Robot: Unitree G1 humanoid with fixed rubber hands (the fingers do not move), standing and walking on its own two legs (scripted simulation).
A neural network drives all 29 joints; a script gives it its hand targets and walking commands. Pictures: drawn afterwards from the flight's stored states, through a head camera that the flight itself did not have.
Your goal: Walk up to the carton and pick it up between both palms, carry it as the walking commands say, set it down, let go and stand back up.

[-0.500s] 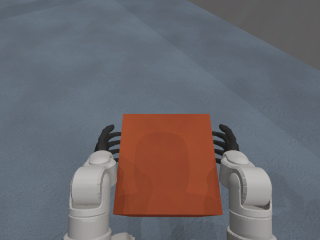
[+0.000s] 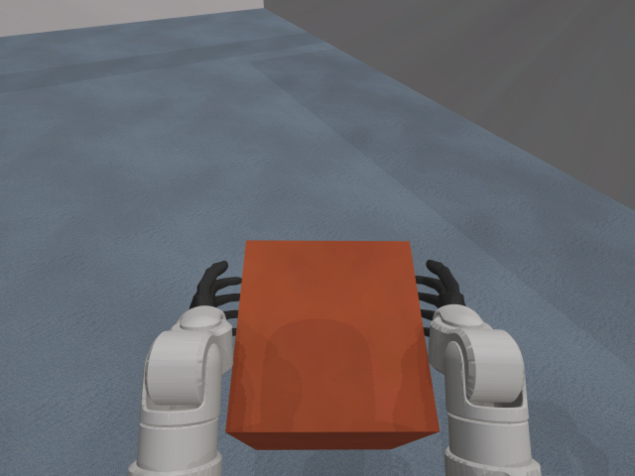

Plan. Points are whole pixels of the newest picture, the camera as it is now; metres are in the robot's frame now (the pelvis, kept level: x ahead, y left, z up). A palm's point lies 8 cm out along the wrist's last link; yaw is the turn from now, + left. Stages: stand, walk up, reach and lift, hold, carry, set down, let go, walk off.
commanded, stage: carry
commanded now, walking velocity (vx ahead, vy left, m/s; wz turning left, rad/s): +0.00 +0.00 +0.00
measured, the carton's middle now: (325, 355) +0.28 +0.00 +0.00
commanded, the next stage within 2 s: hold in 1.58 s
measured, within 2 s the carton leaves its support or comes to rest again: neither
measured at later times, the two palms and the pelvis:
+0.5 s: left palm (206, 324) +0.28 +0.15 +0.08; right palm (433, 325) +0.28 -0.13 +0.08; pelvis +0.00 +0.01 +0.00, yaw +0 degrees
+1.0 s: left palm (209, 332) +0.29 +0.15 +0.04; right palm (428, 336) +0.29 -0.13 +0.05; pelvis +0.01 +0.01 +0.00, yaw +0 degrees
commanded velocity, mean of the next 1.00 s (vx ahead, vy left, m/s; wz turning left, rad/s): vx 0.00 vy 0.00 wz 0.00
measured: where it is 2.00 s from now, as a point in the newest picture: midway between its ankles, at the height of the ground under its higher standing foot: outside the picture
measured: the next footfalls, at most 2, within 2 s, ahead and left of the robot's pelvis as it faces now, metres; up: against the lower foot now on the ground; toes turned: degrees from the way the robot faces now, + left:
none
